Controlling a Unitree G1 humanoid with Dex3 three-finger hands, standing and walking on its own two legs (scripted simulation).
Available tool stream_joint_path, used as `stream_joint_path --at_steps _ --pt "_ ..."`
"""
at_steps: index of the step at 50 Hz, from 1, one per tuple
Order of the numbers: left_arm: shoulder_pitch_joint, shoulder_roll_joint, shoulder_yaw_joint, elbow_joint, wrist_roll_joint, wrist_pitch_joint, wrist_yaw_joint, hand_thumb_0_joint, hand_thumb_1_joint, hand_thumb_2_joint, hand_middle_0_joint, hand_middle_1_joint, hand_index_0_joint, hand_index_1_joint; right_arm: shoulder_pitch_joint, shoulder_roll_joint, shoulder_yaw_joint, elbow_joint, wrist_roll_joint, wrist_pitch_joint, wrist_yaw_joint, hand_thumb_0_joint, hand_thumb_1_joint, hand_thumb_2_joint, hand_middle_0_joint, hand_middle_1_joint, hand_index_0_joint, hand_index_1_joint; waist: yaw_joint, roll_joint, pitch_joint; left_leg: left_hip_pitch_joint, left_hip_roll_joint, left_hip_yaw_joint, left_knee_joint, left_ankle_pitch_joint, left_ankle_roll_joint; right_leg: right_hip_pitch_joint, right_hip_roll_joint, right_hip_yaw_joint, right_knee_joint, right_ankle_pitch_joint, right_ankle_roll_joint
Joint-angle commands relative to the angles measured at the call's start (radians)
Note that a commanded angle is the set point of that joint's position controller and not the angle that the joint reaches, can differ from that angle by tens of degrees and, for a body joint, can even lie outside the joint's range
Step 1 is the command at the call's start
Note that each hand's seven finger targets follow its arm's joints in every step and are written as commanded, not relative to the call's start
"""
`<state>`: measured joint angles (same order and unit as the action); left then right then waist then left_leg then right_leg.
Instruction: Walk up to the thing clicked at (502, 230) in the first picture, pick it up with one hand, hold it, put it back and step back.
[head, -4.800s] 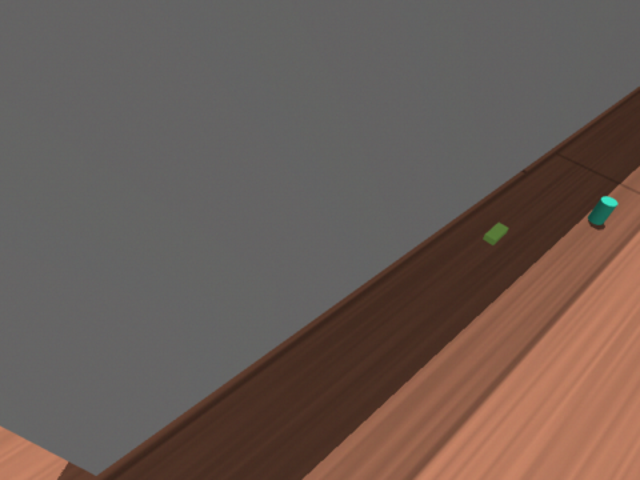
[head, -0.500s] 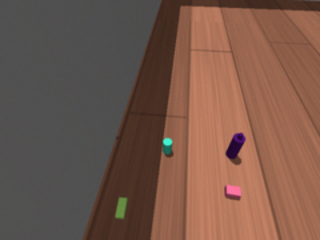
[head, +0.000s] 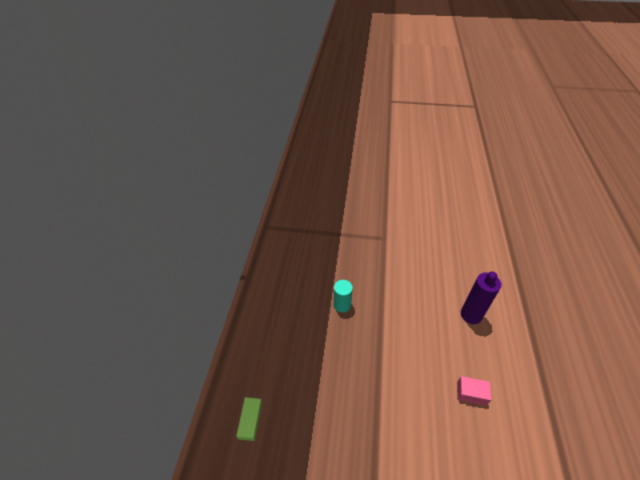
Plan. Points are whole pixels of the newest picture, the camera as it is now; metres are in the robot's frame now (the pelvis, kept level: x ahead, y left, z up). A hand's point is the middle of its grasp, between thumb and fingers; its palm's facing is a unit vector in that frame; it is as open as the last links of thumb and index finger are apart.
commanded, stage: walk up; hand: left
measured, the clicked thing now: (249, 418) +0.44 +0.23 -0.77
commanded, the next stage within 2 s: none
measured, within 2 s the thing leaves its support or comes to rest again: neither
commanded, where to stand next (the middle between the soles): +0.05 +0.01 m, yaw -1 degrees
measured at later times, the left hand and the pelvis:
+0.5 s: hand out of the picture +0.06 +0.34 -0.18, palm faces -0.02 -0.94 -0.34, open 7.4 cm; pelvis -0.03 +0.05 -0.02, yaw +1 degrees
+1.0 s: hand out of the picture +0.15 +0.26 -0.17, palm faces -0.03 -0.93 -0.36, open 7.4 cm; pelvis +0.00 +0.01 -0.03, yaw +0 degrees
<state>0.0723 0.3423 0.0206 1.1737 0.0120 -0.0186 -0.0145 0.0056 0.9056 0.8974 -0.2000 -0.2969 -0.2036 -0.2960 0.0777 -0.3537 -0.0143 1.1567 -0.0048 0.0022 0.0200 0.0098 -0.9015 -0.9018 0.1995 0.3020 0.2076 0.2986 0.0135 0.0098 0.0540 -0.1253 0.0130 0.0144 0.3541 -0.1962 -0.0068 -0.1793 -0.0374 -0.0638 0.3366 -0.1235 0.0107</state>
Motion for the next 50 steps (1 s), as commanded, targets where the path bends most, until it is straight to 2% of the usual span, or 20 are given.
stream_joint_path --at_steps 1,4,6,8,12,14,15,16,17,19,21,28,34,35,36,37,38,42,47,50 --pt "-0.063 0.292 0.068 -0.082 -0.021 -0.014 0.043 0.000 0.900 0.900 -0.200 -0.300 -0.200 -0.300 -0.060 -0.291 -0.069 -0.074 -0.010 0.011 -0.008 0.000 -0.900 -0.900 0.200 0.300 0.200 0.300 0.003 0.049 -0.016 -0.076 0.093 -0.097 0.025 0.313 0.027 0.027 -0.141 0.124 0.038 0.281 -0.027" --pt "-0.002 0.309 0.081 -0.104 -0.027 -0.006 0.063 0.000 0.900 0.900 -0.200 -0.300 -0.200 -0.300 -0.033 -0.244 -0.074 -0.119 0.001 0.035 -0.004 0.000 -0.900 -0.900 0.200 0.300 0.200 0.300 0.010 -0.023 -0.124 -0.048 0.052 -0.047 0.187 0.309 0.019 0.055 -0.204 0.155 0.072 0.424 -0.094" --pt "-0.044 0.335 0.091 -0.148 -0.013 0.003 0.074 0.000 0.900 0.900 -0.200 -0.300 -0.200 -0.300 0.003 -0.223 -0.081 -0.153 -0.006 0.058 0.006 0.000 -0.900 -0.900 0.200 0.300 0.200 0.300 0.009 -0.180 -0.138 -0.145 -0.027 -0.020 0.441 -0.199 0.007 0.052 -0.351 0.277 0.028 0.477 -0.218" --pt "-0.051 0.338 0.098 -0.191 0.010 0.003 0.084 0.000 0.900 0.900 -0.200 -0.300 -0.200 -0.300 0.015 -0.219 -0.088 -0.193 -0.016 0.086 0.018 0.000 -0.900 -0.900 0.200 0.300 0.200 0.300 0.004 -0.171 -0.102 -0.195 0.003 -0.129 0.675 -0.345 0.016 -0.065 -0.412 0.294 0.009 0.363 -0.287" --pt "-0.120 0.288 0.081 -0.242 0.058 0.005 0.056 0.000 0.900 0.900 -0.200 -0.300 -0.200 -0.300 0.137 -0.216 -0.103 -0.167 -0.013 0.055 0.029 0.000 -0.900 -0.900 0.200 0.300 0.200 0.300 -0.038 -0.217 -0.197 -0.125 0.022 -0.035 0.365 -0.334 0.019 -0.062 -0.225 0.145 0.066 -0.305 -0.185" --pt "-0.136 0.227 0.068 -0.251 0.055 0.047 0.025 0.000 0.900 0.900 -0.200 -0.300 -0.200 -0.300 0.298 -0.223 -0.116 -0.081 -0.026 0.007 0.006 0.000 -0.900 -0.900 0.200 0.300 0.200 0.300 -0.114 -0.080 -0.158 0.121 -0.021 0.024 0.025 -0.197 0.001 -0.270 -0.110 0.058 0.325 -0.548 -0.127" --pt "-0.099 0.136 0.049 -0.280 0.040 0.067 0.017 0.000 0.900 0.900 -0.200 -0.300 -0.200 -0.300 0.292 -0.299 -0.126 -0.101 -0.059 -0.017 -0.017 0.000 -0.900 -0.900 0.200 0.300 0.200 0.300 -0.105 0.173 -0.056 0.124 0.139 -0.289 -0.118 -0.382 0.024 -0.479 0.022 0.049 0.573 -0.534 -0.078" --pt "-0.076 0.171 0.065 -0.292 0.039 0.076 0.016 0.000 0.900 0.900 -0.200 -0.300 -0.200 -0.300 0.200 -0.426 -0.143 -0.173 -0.067 -0.033 -0.038 0.000 -0.900 -0.900 0.200 0.300 0.200 0.300 -0.065 0.150 0.027 -0.073 0.360 -0.632 -0.209 -0.490 0.108 -0.544 0.056 0.201 0.636 -0.460 -0.039" --pt "-0.138 0.269 0.086 -0.275 0.040 0.079 0.023 0.000 0.900 0.900 -0.200 -0.300 -0.200 -0.300 0.106 -0.462 -0.144 -0.192 -0.036 -0.044 -0.049 0.000 -0.900 -0.900 0.200 0.300 0.200 0.300 -0.064 0.065 0.099 -0.236 0.424 -0.674 -0.223 -0.453 0.189 -0.445 -0.021 0.307 0.640 -0.387 -0.030" --pt "-0.016 0.295 0.104 -0.249 0.031 0.085 0.000 0.000 0.900 0.900 -0.200 -0.300 -0.200 -0.300 0.074 -0.406 -0.137 -0.198 -0.033 -0.070 -0.077 0.000 -0.900 -0.900 0.200 0.300 0.200 0.300 0.012 -0.005 0.050 -0.033 0.318 -0.425 -0.067 -0.063 0.162 -0.470 0.009 0.337 0.707 -0.267 -0.024" --pt "0.011 0.303 0.119 -0.257 0.039 0.092 -0.015 0.000 0.900 0.900 -0.200 -0.300 -0.200 -0.300 0.184 -0.377 -0.148 -0.200 -0.028 -0.084 -0.096 0.000 -0.900 -0.900 0.200 0.300 0.200 0.300 -0.016 0.037 -0.003 0.080 0.279 -0.295 0.016 0.190 0.126 -0.483 0.027 0.307 0.733 -0.240 -0.015" --pt "-0.033 0.251 0.101 -0.315 0.016 0.067 -0.043 0.000 0.900 0.900 -0.200 -0.300 -0.200 -0.300 0.245 -0.319 -0.136 -0.252 -0.028 -0.097 -0.074 0.000 -0.900 -0.900 0.200 0.300 0.200 0.300 -0.065 0.171 0.051 0.055 0.253 -0.162 -0.009 0.207 0.167 -0.389 0.025 0.204 0.559 -0.206 0.001" --pt "0.078 0.220 0.092 -0.262 0.004 0.042 -0.019 0.000 0.900 0.900 -0.200 -0.300 -0.200 -0.300 0.195 -0.310 -0.105 -0.299 -0.009 -0.048 -0.055 0.000 -0.900 -0.900 0.200 0.300 0.200 0.300 -0.003 0.187 -0.029 -0.061 0.174 -0.018 0.277 0.489 0.133 -0.006 0.060 0.006 0.195 -0.132 -0.049" --pt "0.144 0.259 0.109 -0.248 0.011 0.035 -0.013 0.000 0.900 0.900 -0.200 -0.300 -0.200 -0.300 0.227 -0.282 -0.093 -0.303 0.003 -0.045 -0.059 0.000 -0.900 -0.900 0.200 0.300 0.200 0.300 0.034 0.055 -0.083 -0.103 0.141 -0.005 0.439 0.432 0.102 0.108 0.040 0.042 0.105 -0.032 -0.065" --pt "0.182 0.363 0.144 -0.261 0.027 0.032 -0.009 0.000 0.900 0.900 -0.200 -0.300 -0.200 -0.300 0.286 -0.238 -0.078 -0.320 0.015 -0.047 -0.065 0.000 -0.900 -0.900 0.200 0.300 0.200 0.300 0.040 -0.198 -0.146 -0.247 0.049 0.027 0.675 0.143 0.047 0.218 -0.145 0.316 0.075 0.131 -0.143" --pt "0.158 0.378 0.136 -0.301 0.013 0.038 -0.007 0.000 0.900 0.900 -0.200 -0.300 -0.200 -0.300 0.254 -0.230 -0.075 -0.336 0.025 -0.041 -0.081 0.000 -0.900 -0.900 0.200 0.300 0.200 0.300 0.053 -0.281 -0.155 -0.346 -0.061 0.008 0.759 -0.414 0.046 0.173 -0.293 0.522 0.015 0.162 -0.294" --pt "0.131 0.360 0.131 -0.312 0.014 0.041 -0.007 0.000 0.900 0.900 -0.200 -0.300 -0.200 -0.300 0.226 -0.260 -0.089 -0.312 0.011 -0.034 -0.093 0.000 -0.900 -0.900 0.200 0.300 0.200 0.300 0.048 -0.214 -0.099 -0.294 -0.031 -0.079 0.837 -0.492 0.042 0.017 -0.321 0.535 0.001 0.065 -0.331" --pt "0.000 0.267 0.093 -0.344 0.006 0.028 0.018 0.000 0.900 0.900 -0.200 -0.300 -0.200 -0.300 0.266 -0.245 -0.072 -0.259 0.014 -0.031 -0.066 0.000 -0.900 -0.900 0.200 0.300 0.200 0.300 -0.023 -0.142 -0.038 -0.257 0.017 -0.074 0.612 -0.319 0.026 -0.088 -0.177 0.276 0.079 0.008 -0.226" --pt "0.038 0.322 0.096 -0.343 -0.019 0.013 0.060 0.000 0.900 0.900 -0.200 -0.300 -0.200 -0.300 0.174 -0.241 -0.082 -0.291 -0.008 0.023 -0.051 0.000 -0.900 -0.900 0.200 0.300 0.200 0.300 0.007 -0.155 -0.046 -0.295 -0.004 -0.061 0.591 -0.321 0.016 -0.033 -0.305 0.346 0.209 0.707 -0.271" --pt "0.020 0.346 0.103 -0.361 -0.013 0.010 0.080 0.000 0.900 0.900 -0.200 -0.300 -0.200 -0.300 0.176 -0.253 -0.104 -0.326 -0.016 0.036 -0.032 0.000 -0.900 -0.900 0.200 0.300 0.200 0.300 -0.016 -0.162 -0.123 -0.305 0.018 -0.087 0.632 -0.317 0.019 -0.012 -0.351 0.381 0.228 0.632 -0.287"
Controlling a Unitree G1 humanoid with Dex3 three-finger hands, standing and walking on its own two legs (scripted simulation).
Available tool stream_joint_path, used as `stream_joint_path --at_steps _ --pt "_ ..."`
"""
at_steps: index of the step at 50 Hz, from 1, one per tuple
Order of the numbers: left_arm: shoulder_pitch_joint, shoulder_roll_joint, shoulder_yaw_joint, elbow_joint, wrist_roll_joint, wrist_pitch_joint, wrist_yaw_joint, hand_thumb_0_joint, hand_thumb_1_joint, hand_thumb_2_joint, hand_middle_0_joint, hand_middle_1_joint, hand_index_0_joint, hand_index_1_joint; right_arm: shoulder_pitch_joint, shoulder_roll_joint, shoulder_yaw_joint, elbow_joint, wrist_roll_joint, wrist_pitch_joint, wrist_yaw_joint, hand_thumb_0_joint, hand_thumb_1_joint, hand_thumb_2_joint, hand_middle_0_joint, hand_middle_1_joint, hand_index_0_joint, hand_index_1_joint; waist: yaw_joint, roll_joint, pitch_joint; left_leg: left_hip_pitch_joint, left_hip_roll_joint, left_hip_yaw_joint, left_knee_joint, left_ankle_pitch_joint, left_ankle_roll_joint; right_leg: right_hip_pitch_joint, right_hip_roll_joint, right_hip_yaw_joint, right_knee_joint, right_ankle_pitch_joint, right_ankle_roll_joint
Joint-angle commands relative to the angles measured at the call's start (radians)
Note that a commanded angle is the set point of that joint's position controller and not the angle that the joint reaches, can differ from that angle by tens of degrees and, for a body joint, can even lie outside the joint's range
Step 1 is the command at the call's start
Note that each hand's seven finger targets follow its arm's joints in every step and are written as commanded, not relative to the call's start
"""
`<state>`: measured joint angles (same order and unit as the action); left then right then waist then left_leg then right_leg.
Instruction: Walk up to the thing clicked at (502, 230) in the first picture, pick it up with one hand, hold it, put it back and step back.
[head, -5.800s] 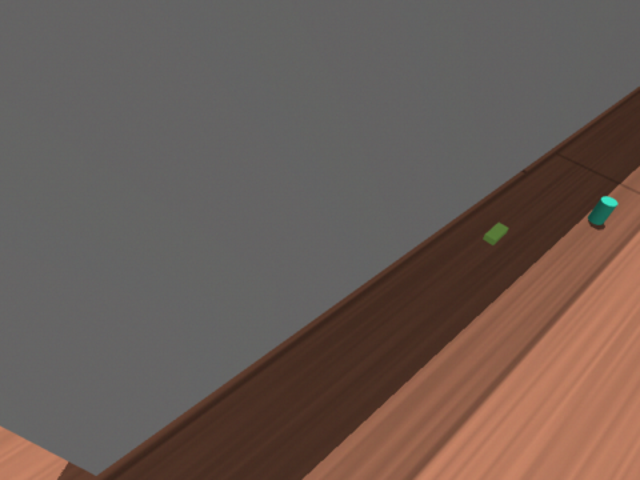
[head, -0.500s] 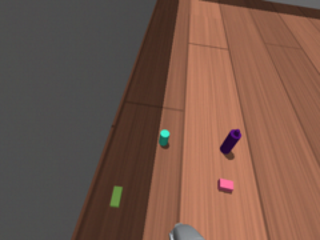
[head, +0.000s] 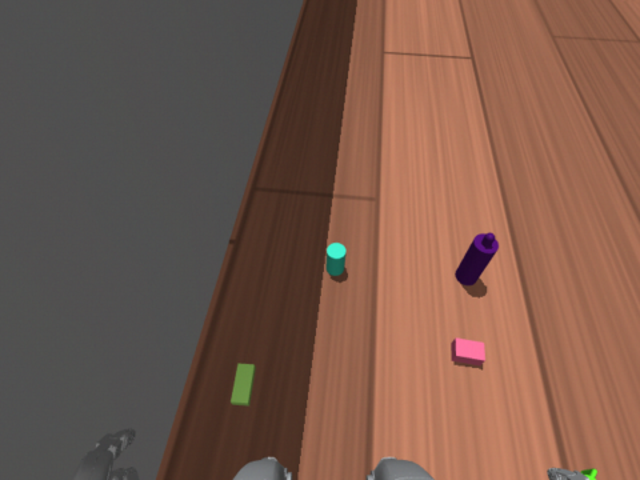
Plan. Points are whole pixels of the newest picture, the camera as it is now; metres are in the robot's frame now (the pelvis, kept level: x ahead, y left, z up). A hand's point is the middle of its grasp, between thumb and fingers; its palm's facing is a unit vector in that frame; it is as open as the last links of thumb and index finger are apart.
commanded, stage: walk up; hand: left
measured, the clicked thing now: (243, 384) +0.44 +0.23 -0.74
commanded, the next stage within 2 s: none
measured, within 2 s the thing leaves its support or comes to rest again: neither
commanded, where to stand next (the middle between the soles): +0.05 +0.00 m, yaw +0 degrees
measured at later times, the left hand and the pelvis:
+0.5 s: hand out of the picture +0.04 +0.31 -0.14, palm faces -0.10 -0.93 -0.34, open 7.4 cm; pelvis -0.02 +0.02 +0.02, yaw -3 degrees
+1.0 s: hand out of the picture +0.09 +0.27 -0.12, palm faces +0.03 -0.92 -0.39, open 7.4 cm; pelvis -0.04 +0.01 +0.00, yaw +1 degrees
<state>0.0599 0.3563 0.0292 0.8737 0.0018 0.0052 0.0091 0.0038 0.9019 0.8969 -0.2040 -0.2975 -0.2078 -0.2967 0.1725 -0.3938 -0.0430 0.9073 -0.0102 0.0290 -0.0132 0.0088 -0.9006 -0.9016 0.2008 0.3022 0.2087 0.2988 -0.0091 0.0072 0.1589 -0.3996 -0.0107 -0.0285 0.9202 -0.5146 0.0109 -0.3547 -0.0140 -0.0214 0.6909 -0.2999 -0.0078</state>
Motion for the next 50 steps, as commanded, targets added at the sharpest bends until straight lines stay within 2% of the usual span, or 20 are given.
stream_joint_path --at_steps 1,5,7,8,11,14,19,24,29,30,31,32,33,35,40,44,47,48,49,50 --pt "0.028 0.331 0.095 -0.061 -0.002 -0.013 0.062 0.000 0.900 0.900 -0.200 -0.300 -0.200 -0.300 0.073 -0.220 -0.081 -0.084 -0.014 0.010 0.009 0.000 -0.900 -0.900 0.200 0.300 0.200 0.300 0.008 -0.142 -0.237 -0.022 0.042 -0.035 0.071 0.009 0.002 0.147 -0.368 0.321 -0.117 0.780 -0.257" --pt "-0.048 0.291 0.071 -0.090 0.008 -0.003 0.054 0.000 0.900 0.900 -0.200 -0.300 -0.200 -0.300 0.135 -0.196 -0.095 -0.063 -0.017 -0.009 0.022 0.000 -0.900 -0.900 0.200 0.300 0.200 0.300 -0.055 -0.123 -0.256 0.189 0.023 0.015 -0.340 0.287 0.026 0.010 -0.204 0.159 0.055 0.419 -0.121" --pt "-0.028 0.195 0.052 -0.105 0.012 0.020 0.044 0.000 0.900 0.900 -0.200 -0.300 -0.200 -0.300 0.089 -0.344 -0.118 -0.084 -0.023 -0.044 0.006 0.000 -0.900 -0.900 0.200 0.300 0.200 0.300 -0.022 0.150 -0.238 0.250 0.369 -0.469 -0.504 0.646 0.163 -0.229 0.077 0.086 0.351 -0.330 -0.012" --pt "-0.052 0.240 0.067 -0.081 0.020 0.027 0.053 0.000 0.900 0.900 -0.200 -0.300 -0.200 -0.300 0.091 -0.376 -0.125 -0.079 -0.011 -0.053 0.002 0.000 -0.900 -0.900 0.200 0.300 0.200 0.300 -0.053 0.134 -0.254 0.209 0.447 -0.584 -0.517 0.668 0.255 -0.198 0.067 0.215 0.456 -0.379 -0.015" --pt "0.023 0.251 0.070 -0.029 0.001 0.028 0.035 0.000 0.900 0.900 -0.200 -0.300 -0.200 -0.300 0.013 -0.283 -0.098 -0.077 -0.016 -0.076 -0.031 0.000 -0.900 -0.900 0.200 0.300 0.200 0.300 0.015 0.035 -0.206 0.296 0.297 -0.310 -0.441 0.670 0.118 -0.252 0.055 0.273 0.493 -0.204 -0.015" --pt "0.062 0.265 0.077 -0.007 0.016 0.016 -0.002 0.000 0.900 0.900 -0.200 -0.300 -0.200 -0.300 0.096 -0.270 -0.102 -0.062 -0.014 -0.103 -0.025 0.000 -0.900 -0.900 0.200 0.300 0.200 0.300 -0.034 0.096 -0.248 0.465 0.260 -0.285 -0.508 0.399 0.089 -0.264 0.039 0.206 0.384 -0.112 0.009" --pt "0.051 0.303 0.086 -0.025 0.021 -0.016 -0.042 0.000 0.900 0.900 -0.200 -0.300 -0.200 -0.300 0.151 -0.290 -0.112 -0.077 -0.017 -0.119 0.000 0.000 -0.900 -0.900 0.200 0.300 0.200 0.300 -0.066 0.124 -0.065 0.425 0.291 -0.329 -0.705 -0.073 0.143 -0.361 0.016 0.193 0.319 -0.067 0.016" --pt "0.125 0.274 0.078 0.001 0.018 -0.052 -0.050 0.000 0.900 0.900 -0.200 -0.300 -0.200 -0.300 0.106 -0.264 -0.094 -0.110 -0.022 -0.099 0.032 0.000 -0.900 -0.900 0.200 0.300 0.200 0.300 -0.036 0.205 -0.037 0.256 0.242 -0.138 -0.694 0.057 0.184 -0.131 -0.005 0.047 0.093 -0.081 0.029" --pt "0.209 0.215 0.070 0.051 0.007 -0.055 0.000 0.000 0.900 0.900 -0.200 -0.300 -0.200 -0.300 0.023 -0.180 -0.045 -0.115 0.014 -0.037 0.022 0.000 -0.900 -0.900 0.200 0.300 0.200 0.300 0.046 0.106 -0.123 0.092 0.148 0.018 -0.329 0.534 0.087 0.236 0.028 -0.017 -0.242 0.198 0.004" --pt "0.190 0.264 0.081 0.039 0.014 -0.056 0.008 0.000 0.900 0.900 -0.200 -0.300 -0.200 -0.300 0.059 -0.147 -0.032 -0.109 0.025 -0.030 0.017 0.000 -0.900 -0.900 0.200 0.300 0.200 0.300 0.035 -0.006 -0.139 0.050 0.108 0.021 -0.230 0.419 0.049 0.266 -0.049 0.084 -0.283 0.283 -0.003" --pt "0.168 0.330 0.093 0.015 0.022 -0.058 0.013 0.000 0.900 0.900 -0.200 -0.300 -0.200 -0.300 0.108 -0.106 -0.018 -0.108 0.036 -0.024 0.014 0.000 -0.900 -0.900 0.200 0.300 0.200 0.300 0.013 -0.180 -0.161 0.005 0.008 0.001 -0.104 0.126 0.001 0.237 -0.255 0.361 -0.355 0.418 -0.064" --pt "0.110 0.363 0.087 -0.007 0.016 -0.046 0.014 0.000 0.900 0.900 -0.200 -0.300 -0.200 -0.300 0.109 -0.174 -0.042 -0.090 0.040 -0.003 -0.006 0.000 -0.900 -0.900 0.200 0.300 0.200 0.300 0.016 -0.163 -0.177 0.069 -0.018 -0.085 0.022 -0.142 0.012 0.090 -0.358 0.458 -0.371 0.321 -0.208" --pt "0.083 0.349 0.087 -0.015 0.018 -0.043 0.016 0.000 0.900 0.900 -0.200 -0.300 -0.200 -0.300 0.126 -0.209 -0.057 -0.064 0.032 0.007 -0.012 0.000 -0.900 -0.900 0.200 0.300 0.200 0.300 0.005 -0.144 -0.148 0.064 -0.008 -0.119 0.116 -0.135 0.014 0.053 -0.354 0.476 -0.360 0.234 -0.236" --pt "0.044 0.311 0.083 -0.029 0.012 -0.040 0.024 0.000 0.900 0.900 -0.200 -0.300 -0.200 -0.300 0.150 -0.223 -0.061 -0.040 0.032 0.010 -0.014 0.000 -0.900 -0.900 0.200 0.300 0.200 0.300 -0.006 -0.136 -0.144 -0.028 -0.008 -0.161 0.180 -0.050 0.006 0.116 -0.291 0.364 -0.327 0.218 -0.192" --pt "0.041 0.283 0.099 -0.036 0.033 -0.046 0.022 0.000 0.900 0.900 -0.200 -0.300 -0.200 -0.300 0.180 -0.227 -0.068 -0.001 -0.001 0.005 0.010 0.000 -0.900 -0.900 0.200 0.300 0.200 0.300 0.027 -0.187 -0.182 -0.068 0.015 -0.092 0.092 0.031 -0.022 0.157 -0.234 0.294 -0.388 -0.313 -0.173" --pt "0.024 0.296 0.107 -0.030 0.040 -0.038 0.002 0.000 0.900 0.900 -0.200 -0.300 -0.200 -0.300 0.156 -0.200 -0.051 0.023 -0.008 -0.022 0.029 0.000 -0.900 -0.900 0.200 0.300 0.200 0.300 0.035 -0.227 -0.147 0.064 0.010 0.026 -0.200 -0.035 -0.014 0.052 -0.239 0.250 -0.371 -0.311 -0.179" --pt "-0.004 0.268 0.087 -0.025 0.017 -0.019 0.001 0.000 0.900 0.900 -0.200 -0.300 -0.200 -0.300 0.189 -0.192 -0.061 0.050 -0.026 -0.034 0.026 0.000 -0.900 -0.900 0.200 0.300 0.200 0.300 -0.010 -0.107 -0.144 0.228 -0.012 0.054 -0.435 0.187 0.019 -0.065 -0.189 0.174 -0.237 -0.229 -0.107" --pt "0.012 0.242 0.075 -0.021 0.010 -0.017 0.003 0.000 0.900 0.900 -0.200 -0.300 -0.200 -0.300 0.166 -0.222 -0.067 0.036 -0.040 -0.035 0.026 0.000 -0.900 -0.900 0.200 0.300 0.200 0.300 -0.008 -0.019 -0.123 0.214 0.052 -0.075 -0.527 0.101 0.041 -0.115 -0.147 0.138 -0.167 -0.234 -0.066" --pt "-0.023 0.203 0.061 -0.031 -0.003 -0.017 0.007 0.000 0.900 0.900 -0.200 -0.300 -0.200 -0.300 0.088 -0.298 -0.079 -0.006 -0.039 -0.036 0.030 0.000 -0.900 -0.900 0.200 0.300 0.200 0.300 -0.012 0.178 -0.087 0.077 0.241 -0.408 -0.678 -0.160 0.131 -0.155 -0.021 0.042 -0.004 -0.275 -0.006" --pt "-0.055 0.261 0.085 -0.007 0.005 -0.014 0.015 0.000 0.900 0.900 -0.200 -0.300 -0.200 -0.300 0.027 -0.322 -0.082 -0.022 -0.029 -0.036 0.031 0.000 -0.900 -0.900 0.200 0.300 0.200 0.300 -0.025 0.165 -0.020 -0.098 0.339 -0.492 -0.733 -0.221 0.219 -0.054 0.017 0.043 0.211 -0.260 -0.008"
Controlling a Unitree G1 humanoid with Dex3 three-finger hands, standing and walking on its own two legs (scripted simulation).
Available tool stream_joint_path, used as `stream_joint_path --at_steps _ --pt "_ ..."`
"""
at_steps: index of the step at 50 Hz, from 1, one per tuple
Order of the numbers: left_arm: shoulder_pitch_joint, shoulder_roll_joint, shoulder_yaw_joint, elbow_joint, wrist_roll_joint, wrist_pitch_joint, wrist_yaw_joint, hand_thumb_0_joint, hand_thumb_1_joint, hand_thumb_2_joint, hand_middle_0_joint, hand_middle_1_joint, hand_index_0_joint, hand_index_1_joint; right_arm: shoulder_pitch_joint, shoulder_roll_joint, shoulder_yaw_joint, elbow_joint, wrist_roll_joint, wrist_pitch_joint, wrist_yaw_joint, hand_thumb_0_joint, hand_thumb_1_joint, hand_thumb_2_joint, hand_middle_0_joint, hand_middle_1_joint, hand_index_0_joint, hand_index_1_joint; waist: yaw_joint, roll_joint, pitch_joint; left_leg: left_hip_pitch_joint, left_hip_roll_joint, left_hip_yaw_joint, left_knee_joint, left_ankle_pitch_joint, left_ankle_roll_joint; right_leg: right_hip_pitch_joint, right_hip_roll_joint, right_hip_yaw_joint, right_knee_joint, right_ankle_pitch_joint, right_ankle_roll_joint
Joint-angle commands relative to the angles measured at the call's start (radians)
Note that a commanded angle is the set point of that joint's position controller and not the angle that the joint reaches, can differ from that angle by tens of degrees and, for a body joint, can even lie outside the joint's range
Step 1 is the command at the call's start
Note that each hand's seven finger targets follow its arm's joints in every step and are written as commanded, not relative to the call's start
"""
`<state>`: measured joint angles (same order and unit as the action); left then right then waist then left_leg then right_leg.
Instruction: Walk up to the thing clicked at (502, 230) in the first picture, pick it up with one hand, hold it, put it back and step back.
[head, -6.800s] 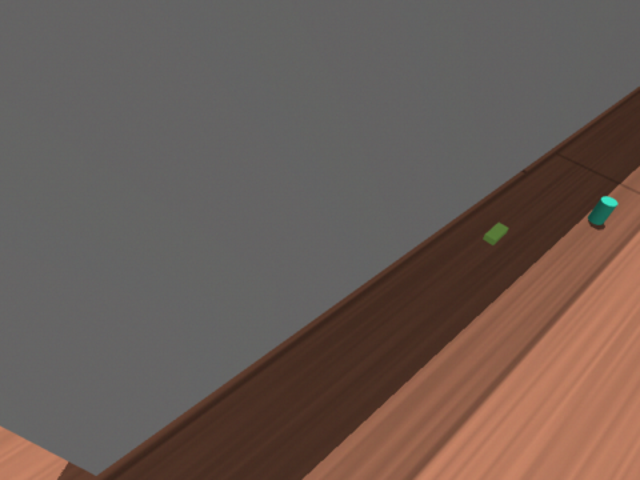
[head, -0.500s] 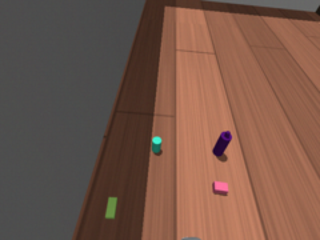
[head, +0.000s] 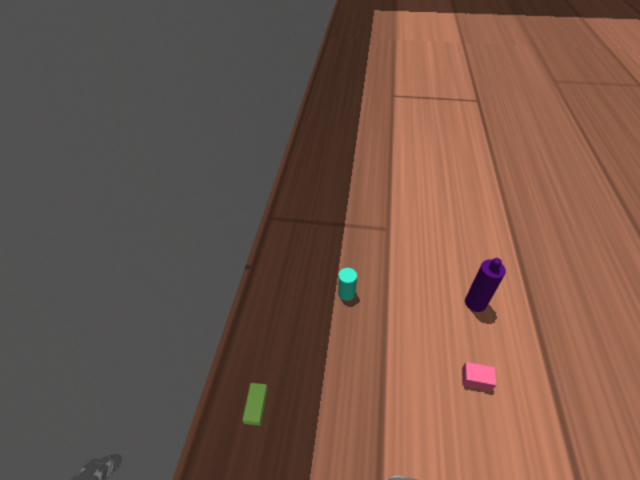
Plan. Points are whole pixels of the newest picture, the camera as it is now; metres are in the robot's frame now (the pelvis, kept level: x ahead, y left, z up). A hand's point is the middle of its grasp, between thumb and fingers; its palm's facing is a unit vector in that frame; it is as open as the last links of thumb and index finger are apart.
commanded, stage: walk up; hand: left
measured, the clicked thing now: (255, 403) +0.48 +0.21 -0.74
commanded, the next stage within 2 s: stand in 1.94 s
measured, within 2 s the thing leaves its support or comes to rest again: neither
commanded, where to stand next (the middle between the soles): +0.08 -0.01 m, yaw -1 degrees
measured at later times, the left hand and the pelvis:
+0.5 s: hand out of the picture +0.16 +0.24 -0.13, palm faces -0.02 -0.91 -0.41, open 7.4 cm; pelvis +0.07 -0.03 +0.00, yaw +1 degrees
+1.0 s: hand out of the picture +0.11 +0.28 -0.16, palm faces -0.07 -0.92 -0.39, open 7.4 cm; pelvis +0.04 +0.00 -0.01, yaw -3 degrees
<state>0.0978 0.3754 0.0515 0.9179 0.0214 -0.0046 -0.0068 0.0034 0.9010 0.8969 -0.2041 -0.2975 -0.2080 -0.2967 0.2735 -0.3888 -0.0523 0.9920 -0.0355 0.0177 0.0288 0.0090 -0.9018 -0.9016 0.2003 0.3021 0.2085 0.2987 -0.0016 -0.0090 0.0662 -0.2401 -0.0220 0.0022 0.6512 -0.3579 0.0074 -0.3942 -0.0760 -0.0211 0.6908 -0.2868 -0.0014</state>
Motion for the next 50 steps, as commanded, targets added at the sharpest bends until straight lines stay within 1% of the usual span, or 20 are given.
stream_joint_path --at_steps 1,8,11,14,15,16,17,22,30,32,33,34,35,39,43,46,47,48,49,50 --pt "-0.048 0.258 0.069 -0.091 0.007 -0.017 -0.001 0.000 0.900 0.900 -0.200 -0.300 -0.200 -0.300 0.029 -0.353 -0.095 -0.107 -0.004 -0.058 -0.004 0.000 -0.900 -0.900 0.200 0.300 0.200 0.300 -0.037 0.117 0.053 -0.062 0.359 -0.605 -0.523 -0.634 0.250 -0.166 0.071 0.046 0.267 -0.252 -0.026" --pt "-0.013 0.231 0.057 -0.085 -0.001 -0.054 -0.038 0.000 0.900 0.900 -0.200 -0.300 -0.200 -0.300 0.101 -0.288 -0.087 -0.136 -0.002 -0.096 -0.008 0.000 -0.900 -0.900 0.200 0.300 0.200 0.300 -0.080 0.165 0.022 0.279 0.268 -0.319 -0.392 -0.049 0.221 -0.275 0.038 0.040 0.109 -0.115 0.008" --pt "0.026 0.215 0.046 -0.081 -0.006 -0.067 -0.034 0.000 0.900 0.900 -0.200 -0.300 -0.200 -0.300 0.056 -0.280 -0.075 -0.168 0.004 -0.087 -0.006 0.000 -0.900 -0.900 0.200 0.300 0.200 0.300 -0.044 0.201 0.031 0.108 0.240 -0.187 -0.303 0.217 0.195 -0.043 0.049 -0.003 -0.039 -0.060 -0.002" --pt "0.203 0.213 0.053 -0.007 -0.009 -0.077 0.003 0.000 0.900 0.900 -0.200 -0.300 -0.200 -0.300 0.032 -0.200 -0.039 -0.185 0.032 -0.055 -0.014 0.000 -0.900 -0.900 0.200 0.300 0.200 0.300 0.040 0.082 -0.081 -0.032 0.136 -0.049 0.007 0.433 0.099 0.321 0.097 -0.026 -0.251 0.174 -0.018" --pt "0.238 0.269 0.070 -0.004 0.001 -0.081 0.015 0.000 0.900 0.900 -0.200 -0.300 -0.200 -0.300 0.070 -0.158 -0.021 -0.195 0.040 -0.051 -0.017 0.000 -0.900 -0.900 0.200 0.300 0.200 0.300 0.054 -0.033 -0.138 -0.163 0.081 -0.025 0.148 0.233 0.062 0.447 -0.008 0.124 -0.250 0.208 -0.050" --pt "0.235 0.340 0.078 -0.030 0.002 -0.087 0.023 0.000 0.900 0.900 -0.200 -0.300 -0.200 -0.300 0.108 -0.115 -0.005 -0.206 0.041 -0.042 -0.021 0.000 -0.900 -0.900 0.200 0.300 0.200 0.300 0.033 -0.178 -0.154 -0.277 -0.009 -0.028 0.288 -0.151 0.023 0.447 -0.266 0.508 -0.366 0.134 -0.135" --pt "0.192 0.376 0.075 -0.040 -0.004 -0.079 0.023 0.000 0.900 0.900 -0.200 -0.300 -0.200 -0.300 0.084 -0.216 -0.041 -0.182 0.031 -0.019 -0.038 0.000 -0.900 -0.900 0.200 0.300 0.200 0.300 0.031 -0.079 -0.115 -0.224 0.028 -0.110 0.380 -0.289 0.037 0.286 -0.340 0.587 -0.381 -0.010 -0.238" --pt "0.115 0.317 0.056 -0.057 -0.010 -0.074 0.042 0.000 0.900 0.900 -0.200 -0.300 -0.200 -0.300 0.114 -0.220 -0.052 -0.122 0.021 0.001 -0.032 0.000 -0.900 -0.900 0.200 0.300 0.200 0.300 -0.011 -0.114 -0.029 -0.205 0.076 -0.131 0.361 -0.137 0.018 0.132 -0.209 0.299 -0.300 0.205 -0.194" --pt "0.022 0.296 0.048 -0.105 -0.010 -0.029 0.054 0.000 0.900 0.900 -0.200 -0.300 -0.200 -0.300 0.040 -0.203 -0.064 -0.125 0.032 0.013 -0.033 0.000 -0.900 -0.900 0.200 0.300 0.200 0.300 -0.018 -0.180 -0.112 -0.087 0.028 0.025 0.179 -0.043 0.005 0.056 -0.173 0.173 -0.099 0.547 -0.198" --pt "-0.007 0.274 0.037 -0.114 -0.020 -0.008 0.052 0.000 0.900 0.900 -0.200 -0.300 -0.200 -0.300 0.065 -0.206 -0.070 -0.109 0.022 0.001 -0.038 0.000 -0.900 -0.900 0.200 0.300 0.200 0.300 -0.048 -0.142 -0.106 0.014 0.017 0.045 -0.028 0.120 0.012 -0.018 -0.134 0.155 0.018 0.417 -0.142" --pt "0.033 0.236 0.029 -0.107 -0.027 0.002 0.050 0.000 0.900 0.900 -0.200 -0.300 -0.200 -0.300 0.037 -0.241 -0.075 -0.118 0.012 -0.010 -0.041 0.000 -0.900 -0.900 0.200 0.300 0.200 0.300 -0.030 -0.021 -0.093 0.012 0.093 -0.072 -0.139 0.226 0.032 -0.053 -0.061 0.129 0.112 0.279 -0.098" --pt "0.042 0.193 0.019 -0.120 -0.039 0.008 0.053 0.000 0.900 0.900 -0.200 -0.300 -0.200 -0.300 -0.018 -0.330 -0.091 -0.153 -0.001 -0.014 -0.040 0.000 -0.900 -0.900 0.200 0.300 0.200 0.300 -0.008 0.191 -0.083 0.000 0.312 -0.392 -0.219 0.360 0.120 -0.153 0.087 0.063 0.284 0.009 -0.034" --pt "0.011 0.236 0.038 -0.102 -0.031 0.017 0.069 0.000 0.900 0.900 -0.200 -0.300 -0.200 -0.300 -0.048 -0.381 -0.101 -0.163 0.023 -0.015 -0.036 0.000 -0.900 -0.900 0.200 0.300 0.200 0.300 -0.046 0.254 -0.115 -0.065 0.440 -0.515 -0.249 0.437 0.279 -0.109 0.140 0.103 0.450 -0.373 -0.030" --pt "0.092 0.226 0.043 -0.043 -0.040 0.017 0.056 0.000 0.900 0.900 -0.200 -0.300 -0.200 -0.300 -0.148 -0.267 -0.070 -0.180 0.019 -0.027 -0.059 0.000 -0.900 -0.900 0.200 0.300 0.200 0.300 0.024 0.155 -0.082 -0.054 0.303 -0.222 -0.134 0.482 0.220 -0.103 0.111 0.137 0.551 -0.245 -0.032" --pt "0.059 0.209 0.042 -0.052 -0.013 -0.003 0.019 0.000 0.900 0.900 -0.200 -0.300 -0.200 -0.300 -0.079 -0.280 -0.070 -0.167 0.000 -0.046 -0.051 0.000 -0.900 -0.900 0.200 0.300 0.200 0.300 -0.037 0.161 -0.144 0.094 0.298 -0.261 -0.147 0.107 0.208 -0.054 0.075 0.052 0.163 -0.303 -0.003" --pt "0.139 0.190 0.044 -0.001 0.000 -0.024 0.020 0.000 0.900 0.900 -0.200 -0.300 -0.200 -0.300 -0.123 -0.277 -0.051 -0.168 0.005 -0.039 -0.039 0.000 -0.900 -0.900 0.200 0.300 0.200 0.300 0.023 0.146 -0.106 -0.054 0.250 -0.168 -0.069 0.134 0.162 0.199 0.102 -0.005 -0.239 -0.126 -0.037" --pt "0.163 0.226 0.058 0.011 0.014 -0.036 0.026 0.000 0.900 0.900 -0.200 -0.300 -0.200 -0.300 -0.113 -0.228 -0.032 -0.167 0.013 -0.038 -0.037 0.000 -0.900 -0.900 0.200 0.300 0.200 0.300 0.038 0.077 -0.108 -0.172 0.219 -0.130 0.023 0.149 0.108 0.327 0.060 0.103 -0.275 -0.063 -0.056" --pt "0.160 0.314 0.076 -0.003 0.026 -0.044 0.028 0.000 0.900 0.900 -0.200 -0.300 -0.200 -0.300 -0.146 -0.166 -0.015 -0.194 0.023 -0.040 -0.031 0.000 -0.900 -0.900 0.200 0.300 0.200 0.300 0.050 -0.153 -0.067 -0.369 0.070 -0.023 0.176 -0.044 0.035 0.327 -0.120 0.480 -0.342 -0.218 -0.145" --pt "0.104 0.387 0.082 -0.017 0.023 -0.041 0.020 0.000 0.900 0.900 -0.200 -0.300 -0.200 -0.300 -0.200 -0.220 -0.036 -0.188 0.020 -0.042 -0.045 0.000 -0.900 -0.900 0.200 0.300 0.200 0.300 0.053 -0.175 -0.006 -0.285 0.062 -0.020 0.244 -0.248 0.024 0.103 -0.272 0.624 -0.395 -0.342 -0.265" --pt "0.082 0.352 0.078 -0.033 0.015 -0.043 0.012 0.000 0.900 0.900 -0.200 -0.300 -0.200 -0.300 -0.172 -0.250 -0.048 -0.165 0.017 -0.045 -0.042 0.000 -0.900 -0.900 0.200 0.300 0.200 0.300 0.033 -0.112 0.039 -0.282 0.075 -0.053 0.278 -0.241 0.023 0.095 -0.260 0.575 -0.383 -0.348 -0.270"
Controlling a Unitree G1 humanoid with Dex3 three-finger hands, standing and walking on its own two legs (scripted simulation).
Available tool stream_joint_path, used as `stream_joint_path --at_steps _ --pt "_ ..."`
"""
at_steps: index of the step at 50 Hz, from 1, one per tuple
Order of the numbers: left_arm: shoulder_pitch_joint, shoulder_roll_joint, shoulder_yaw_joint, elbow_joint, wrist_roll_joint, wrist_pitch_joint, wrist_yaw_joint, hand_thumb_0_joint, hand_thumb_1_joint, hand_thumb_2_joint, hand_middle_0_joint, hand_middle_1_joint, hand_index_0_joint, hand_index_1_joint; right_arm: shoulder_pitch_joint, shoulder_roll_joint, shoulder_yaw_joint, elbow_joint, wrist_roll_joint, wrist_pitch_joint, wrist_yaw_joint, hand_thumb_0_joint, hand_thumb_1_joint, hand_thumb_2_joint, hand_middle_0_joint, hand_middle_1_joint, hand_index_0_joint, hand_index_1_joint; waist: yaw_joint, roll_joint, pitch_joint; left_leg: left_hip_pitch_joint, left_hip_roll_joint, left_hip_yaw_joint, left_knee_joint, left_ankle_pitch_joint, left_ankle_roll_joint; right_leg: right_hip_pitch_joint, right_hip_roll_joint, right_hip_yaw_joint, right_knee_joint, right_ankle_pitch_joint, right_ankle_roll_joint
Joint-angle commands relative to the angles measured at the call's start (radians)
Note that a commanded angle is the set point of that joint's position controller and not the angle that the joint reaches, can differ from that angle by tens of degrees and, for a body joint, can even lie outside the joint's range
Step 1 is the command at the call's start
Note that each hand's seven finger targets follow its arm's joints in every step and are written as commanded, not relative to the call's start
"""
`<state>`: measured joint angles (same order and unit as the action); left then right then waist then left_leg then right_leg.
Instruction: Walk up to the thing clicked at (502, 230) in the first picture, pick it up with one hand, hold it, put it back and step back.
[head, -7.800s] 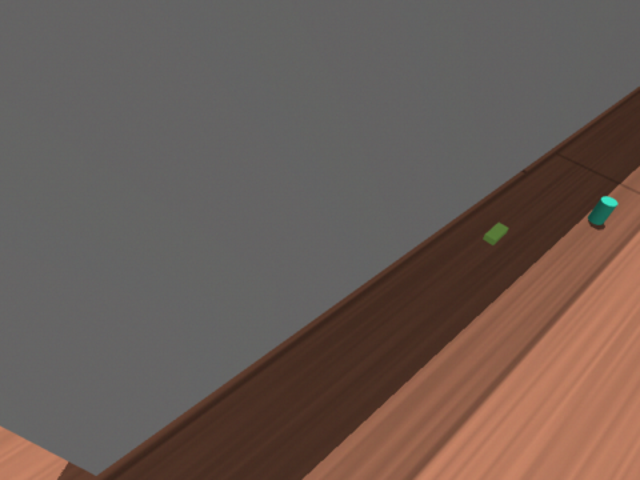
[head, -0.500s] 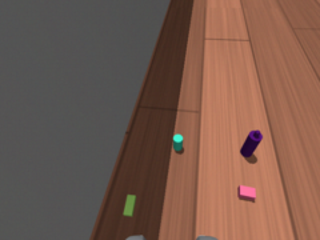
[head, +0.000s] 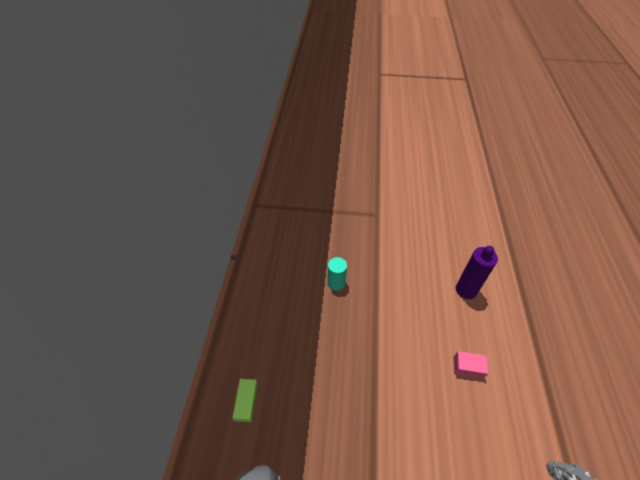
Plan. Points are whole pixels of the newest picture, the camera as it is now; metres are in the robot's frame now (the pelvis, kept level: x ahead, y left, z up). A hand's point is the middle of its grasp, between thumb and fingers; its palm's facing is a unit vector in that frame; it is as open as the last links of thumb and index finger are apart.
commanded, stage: walk up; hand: left
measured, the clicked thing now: (245, 399) +0.44 +0.22 -0.73
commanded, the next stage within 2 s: stand in 0.94 s
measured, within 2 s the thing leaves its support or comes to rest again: neither
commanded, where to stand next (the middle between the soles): +0.05 -0.01 m, yaw +1 degrees
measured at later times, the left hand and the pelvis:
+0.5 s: hand out of the picture +0.10 +0.26 -0.13, palm faces -0.03 -0.92 -0.39, open 7.4 cm; pelvis +0.02 -0.01 +0.02, yaw +0 degrees
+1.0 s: hand out of the picture +0.13 +0.26 -0.12, palm faces -0.01 -0.94 -0.33, open 7.4 cm; pelvis +0.02 +0.00 +0.03, yaw +0 degrees
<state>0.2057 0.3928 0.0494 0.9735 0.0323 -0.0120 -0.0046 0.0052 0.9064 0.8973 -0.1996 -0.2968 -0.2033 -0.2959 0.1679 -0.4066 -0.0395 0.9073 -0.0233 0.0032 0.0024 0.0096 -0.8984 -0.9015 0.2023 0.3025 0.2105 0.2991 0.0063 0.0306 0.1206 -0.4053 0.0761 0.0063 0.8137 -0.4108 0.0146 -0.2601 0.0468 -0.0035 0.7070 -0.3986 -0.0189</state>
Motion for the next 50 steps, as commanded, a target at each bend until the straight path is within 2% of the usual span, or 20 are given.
stream_joint_path --at_steps 1,4,6,7,8,9,10,13,16,17,18,19,20,21,23,24,26,31,47,50 --pt "-0.033 0.291 0.070 -0.092 -0.004 -0.040 0.010 0.000 0.900 0.900 -0.200 -0.300 -0.200 -0.300 -0.053 -0.223 -0.055 -0.067 0.013 -0.035 -0.007 0.000 -0.900 -0.900 0.200 0.300 0.200 0.300 0.016 -0.095 -0.011 -0.153 -0.022 -0.059 0.071 -0.147 0.017 0.044 -0.332 0.459 -0.362 -0.142 -0.221" --pt "-0.037 0.265 0.056 -0.095 -0.008 -0.039 0.004 0.000 0.900 0.900 -0.200 -0.300 -0.200 -0.300 0.013 -0.183 -0.048 -0.026 0.012 -0.060 0.001 0.000 -0.900 -0.900 0.200 0.300 0.200 0.300 -0.009 -0.167 -0.055 0.055 -0.054 0.014 -0.147 0.029 0.016 -0.019 -0.243 0.267 -0.291 0.127 -0.152" --pt "-0.069 0.232 0.039 -0.102 -0.017 -0.027 -0.005 0.000 0.900 0.900 -0.200 -0.300 -0.200 -0.300 0.086 -0.169 -0.052 0.004 0.004 -0.072 -0.003 0.000 -0.900 -0.900 0.200 0.300 0.200 0.300 -0.048 -0.158 -0.092 0.256 -0.088 0.028 -0.302 0.130 0.018 -0.117 -0.190 0.164 -0.182 0.208 -0.107" --pt "-0.069 0.178 0.022 -0.115 -0.023 -0.022 -0.006 0.000 0.900 0.900 -0.200 -0.300 -0.200 -0.300 0.108 -0.201 -0.063 0.009 -0.004 -0.080 -0.010 0.000 -0.900 -0.900 0.200 0.300 0.200 0.300 -0.064 -0.053 -0.119 0.378 -0.002 -0.131 -0.402 0.133 0.045 -0.222 -0.153 0.118 -0.060 0.226 -0.066" --pt "-0.053 0.139 0.014 -0.111 -0.034 -0.015 -0.005 0.000 0.900 0.900 -0.200 -0.300 -0.200 -0.300 0.109 -0.276 -0.076 0.002 -0.007 -0.086 -0.013 0.000 -0.900 -0.900 0.200 0.300 0.200 0.300 -0.054 0.119 -0.141 0.375 0.217 -0.477 -0.510 0.002 0.148 -0.293 -0.034 0.027 0.107 -0.004 -0.006" --pt "-0.038 0.224 0.039 -0.091 -0.029 -0.011 0.010 0.000 0.900 0.900 -0.200 -0.300 -0.200 -0.300 0.100 -0.327 -0.090 -0.007 0.005 -0.084 -0.009 0.000 -0.900 -0.900 0.200 0.300 0.200 0.300 -0.051 0.097 -0.118 0.304 0.316 -0.578 -0.525 -0.010 0.257 -0.261 -0.055 0.064 0.197 -0.207 -0.012" --pt "-0.033 0.224 0.035 -0.088 -0.029 -0.012 0.013 0.000 0.900 0.900 -0.200 -0.300 -0.200 -0.300 0.085 -0.299 -0.080 -0.013 -0.001 -0.086 -0.010 0.000 -0.900 -0.900 0.200 0.300 0.200 0.300 -0.036 0.041 -0.097 0.273 0.293 -0.516 -0.514 0.070 0.256 -0.251 -0.072 0.114 0.222 -0.207 -0.011" --pt "0.017 0.200 0.033 -0.051 -0.035 -0.018 0.003 0.000 0.900 0.900 -0.200 -0.300 -0.200 -0.300 0.016 -0.261 -0.060 -0.022 0.004 -0.082 -0.015 0.000 -0.900 -0.900 0.200 0.300 0.200 0.300 0.002 0.115 -0.074 0.183 0.204 -0.305 -0.481 0.165 0.178 -0.156 -0.108 0.058 0.089 -0.112 -0.016" --pt "0.052 0.165 0.033 -0.005 -0.033 -0.019 0.001 0.000 0.900 0.900 -0.200 -0.300 -0.200 -0.300 -0.051 -0.229 -0.040 -0.023 0.009 -0.055 -0.007 0.000 -0.900 -0.900 0.200 0.300 0.200 0.300 0.028 0.139 -0.090 0.009 0.117 -0.169 -0.420 0.141 0.105 0.097 -0.052 -0.029 -0.131 0.096 -0.006" --pt "0.058 0.167 0.032 0.003 -0.030 -0.022 0.006 0.000 0.900 0.900 -0.200 -0.300 -0.200 -0.300 -0.057 -0.208 -0.030 -0.020 0.018 -0.043 -0.005 0.000 -0.900 -0.900 0.200 0.300 0.200 0.300 0.036 0.123 -0.102 0.001 0.095 -0.146 -0.377 0.137 0.079 0.136 -0.049 -0.015 -0.192 0.146 -0.005" --pt "0.032 0.189 0.033 0.000 -0.023 -0.026 0.011 0.000 0.900 0.900 -0.200 -0.300 -0.200 -0.300 -0.050 -0.176 -0.018 -0.018 0.026 -0.035 -0.004 0.000 -0.900 -0.900 0.200 0.300 0.200 0.300 0.035 0.074 -0.105 -0.043 0.073 -0.130 -0.351 0.120 0.045 0.171 -0.083 0.043 -0.228 0.187 -0.015" --pt "0.008 0.222 0.035 -0.010 -0.018 -0.033 0.018 0.000 0.900 0.900 -0.200 -0.300 -0.200 -0.300 -0.047 -0.145 -0.008 -0.016 0.035 -0.030 -0.002 0.000 -0.900 -0.900 0.200 0.300 0.200 0.300 0.022 -0.013 -0.101 -0.033 0.024 -0.094 -0.281 0.123 0.014 0.130 -0.182 0.192 -0.311 0.164 -0.041" --pt "-0.043 0.276 0.037 -0.017 -0.017 -0.041 0.018 0.000 0.900 0.900 -0.200 -0.300 -0.200 -0.300 -0.024 -0.140 -0.014 0.003 0.036 -0.020 -0.002 0.000 -0.900 -0.900 0.200 0.300 0.200 0.300 -0.012 -0.104 -0.088 0.027 -0.040 -0.060 -0.207 0.038 -0.007 0.012 -0.307 0.366 -0.408 0.050 -0.098" --pt "-0.131 0.292 0.034 -0.031 -0.018 -0.040 0.016 0.000 0.900 0.900 -0.200 -0.300 -0.200 -0.300 -0.005 -0.167 -0.025 0.032 0.032 -0.013 -0.005 0.000 -0.900 -0.900 0.200 0.300 0.200 0.300 -0.039 -0.116 -0.075 0.138 -0.041 -0.045 -0.168 -0.035 -0.007 -0.095 -0.337 0.357 -0.399 0.019 -0.137" --pt "-0.181 0.248 0.018 -0.029 -0.025 -0.037 0.017 0.000 0.900 0.900 -0.200 -0.300 -0.200 -0.300 0.001 -0.165 -0.020 0.065 0.033 -0.017 0.001 0.000 -0.900 -0.900 0.200 0.300 0.200 0.300 -0.048 -0.092 -0.073 0.187 -0.021 -0.064 -0.290 0.108 0.001 -0.092 -0.260 0.220 -0.353 0.092 -0.082" --pt "-0.182 0.234 0.014 -0.022 -0.026 -0.037 0.017 0.000 0.900 0.900 -0.200 -0.300 -0.200 -0.300 -0.007 -0.170 -0.020 0.074 0.033 -0.021 0.003 0.000 -0.900 -0.900 0.200 0.300 0.200 0.300 -0.040 -0.115 -0.094 0.200 -0.003 -0.085 -0.325 0.204 0.011 -0.061 -0.223 0.176 -0.336 0.153 -0.048" --pt "-0.153 0.217 0.009 0.000 -0.031 -0.034 0.014 0.000 0.900 0.900 -0.200 -0.300 -0.200 -0.300 -0.050 -0.193 -0.019 0.075 0.029 -0.027 0.008 0.000 -0.900 -0.900 0.200 0.300 0.200 0.300 -0.011 -0.109 -0.125 0.211 0.034 -0.133 -0.363 0.251 0.026 -0.024 -0.178 0.131 -0.320 0.179 -0.018" --pt "-0.192 0.204 0.007 0.041 -0.037 -0.034 0.015 0.000 0.900 0.900 -0.200 -0.300 -0.200 -0.300 -0.075 -0.172 -0.006 0.123 0.030 -0.028 0.008 0.000 -0.900 -0.900 0.200 0.300 0.200 0.300 -0.009 -0.072 -0.160 0.235 0.024 -0.100 -0.406 0.331 0.010 0.062 -0.189 0.124 -0.337 0.263 -0.016" --pt "-0.211 0.169 -0.005 0.113 -0.028 -0.022 0.005 0.000 0.900 0.900 -0.200 -0.300 -0.200 -0.300 -0.149 -0.146 -0.003 0.171 0.008 -0.035 0.004 0.000 -0.900 -0.900 0.200 0.300 0.200 0.300 -0.004 -0.026 -0.181 0.258 0.055 -0.120 -0.537 0.271 0.002 0.130 -0.173 0.084 -0.403 0.228 0.004" --pt "-0.224 0.168 -0.008 0.110 -0.025 -0.026 0.005 0.000 0.900 0.900 -0.200 -0.300 -0.200 -0.300 -0.156 -0.163 -0.011 0.176 0.008 -0.040 0.001 0.000 -0.900 -0.900 0.200 0.300 0.200 0.300 -0.009 -0.022 -0.171 0.270 0.056 -0.115 -0.532 0.319 -0.001 0.134 -0.176 0.085 -0.408 0.259 0.005"
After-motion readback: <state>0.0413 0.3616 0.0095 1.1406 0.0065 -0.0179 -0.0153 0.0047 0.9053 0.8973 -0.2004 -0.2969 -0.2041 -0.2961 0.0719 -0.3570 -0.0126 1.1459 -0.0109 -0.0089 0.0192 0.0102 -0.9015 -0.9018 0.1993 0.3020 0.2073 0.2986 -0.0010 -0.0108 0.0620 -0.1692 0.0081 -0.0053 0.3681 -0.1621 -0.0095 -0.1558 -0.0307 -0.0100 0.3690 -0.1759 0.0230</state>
